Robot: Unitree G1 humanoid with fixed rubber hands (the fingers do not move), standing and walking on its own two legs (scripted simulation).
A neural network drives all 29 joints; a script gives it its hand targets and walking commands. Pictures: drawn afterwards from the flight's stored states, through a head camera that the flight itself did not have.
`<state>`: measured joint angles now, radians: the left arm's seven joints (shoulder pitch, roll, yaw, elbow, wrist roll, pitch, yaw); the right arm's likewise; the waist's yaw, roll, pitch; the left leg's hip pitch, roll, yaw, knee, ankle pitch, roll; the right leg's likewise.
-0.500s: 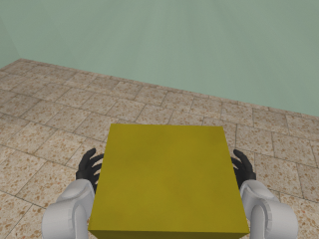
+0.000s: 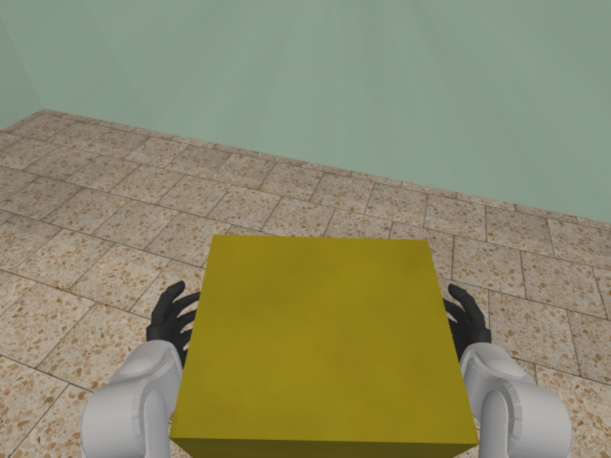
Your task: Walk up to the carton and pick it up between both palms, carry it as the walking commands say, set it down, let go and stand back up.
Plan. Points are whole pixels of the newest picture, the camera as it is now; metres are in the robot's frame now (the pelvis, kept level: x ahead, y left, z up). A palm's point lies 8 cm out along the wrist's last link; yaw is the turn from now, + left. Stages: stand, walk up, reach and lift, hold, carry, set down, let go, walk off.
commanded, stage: carry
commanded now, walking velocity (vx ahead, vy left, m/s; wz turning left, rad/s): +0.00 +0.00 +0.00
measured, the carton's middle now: (315, 370) +0.24 +0.00 +0.03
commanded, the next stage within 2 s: hold in 0.62 s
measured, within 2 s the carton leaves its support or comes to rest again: neither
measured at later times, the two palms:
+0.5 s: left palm (162, 356) +0.22 +0.17 +0.09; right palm (467, 360) +0.22 -0.17 +0.09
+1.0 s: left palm (187, 370) +0.24 +0.16 +0.04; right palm (462, 361) +0.24 -0.18 +0.05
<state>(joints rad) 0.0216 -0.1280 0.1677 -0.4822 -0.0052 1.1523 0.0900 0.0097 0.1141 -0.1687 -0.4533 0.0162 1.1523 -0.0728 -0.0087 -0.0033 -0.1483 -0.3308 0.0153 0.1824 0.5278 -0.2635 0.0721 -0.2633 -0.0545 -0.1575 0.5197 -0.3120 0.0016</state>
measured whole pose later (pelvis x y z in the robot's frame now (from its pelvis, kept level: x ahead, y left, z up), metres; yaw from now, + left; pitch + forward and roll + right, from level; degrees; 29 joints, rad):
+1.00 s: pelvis -0.03 +0.00 +0.01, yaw +1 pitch -5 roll +0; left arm -0.08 -0.04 0.08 0.04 0.09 0.73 0.08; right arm -0.14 -0.01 -0.10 0.10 -0.08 0.70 0.02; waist -0.03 -0.03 0.04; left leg -0.16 -0.04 0.09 0.40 -0.16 0.07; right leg -0.12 0.01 -0.01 0.44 -0.24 -0.02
